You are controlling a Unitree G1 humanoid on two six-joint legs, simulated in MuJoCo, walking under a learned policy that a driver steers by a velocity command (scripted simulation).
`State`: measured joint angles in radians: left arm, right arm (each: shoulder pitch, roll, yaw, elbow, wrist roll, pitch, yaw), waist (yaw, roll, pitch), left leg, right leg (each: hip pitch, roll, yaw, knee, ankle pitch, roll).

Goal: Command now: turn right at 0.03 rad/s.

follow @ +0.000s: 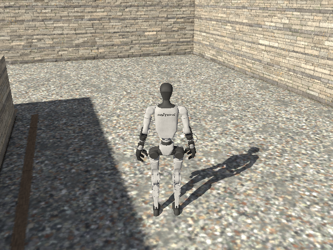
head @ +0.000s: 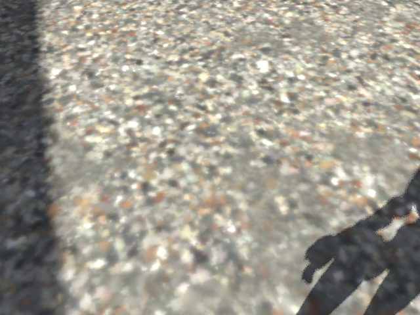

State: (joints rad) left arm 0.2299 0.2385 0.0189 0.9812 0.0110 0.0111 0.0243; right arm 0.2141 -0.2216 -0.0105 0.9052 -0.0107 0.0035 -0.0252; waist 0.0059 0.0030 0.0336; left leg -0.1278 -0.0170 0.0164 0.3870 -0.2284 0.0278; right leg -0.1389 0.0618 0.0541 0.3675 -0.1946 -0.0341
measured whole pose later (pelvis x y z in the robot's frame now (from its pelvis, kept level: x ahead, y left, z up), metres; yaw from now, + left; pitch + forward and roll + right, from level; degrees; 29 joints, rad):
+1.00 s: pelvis +0.27 -0.02 -0.03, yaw +0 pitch +1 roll +0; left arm 0.50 0.17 0.01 1.14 0.02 -0.09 0.02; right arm -0.02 -0.19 -0.03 0.88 -0.03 -0.07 0.01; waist 0.04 0.00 0.07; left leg -0.46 -0.03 0.13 0.55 -0.11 0.13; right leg 0.11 0.04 -0.03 0.48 -0.47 -0.07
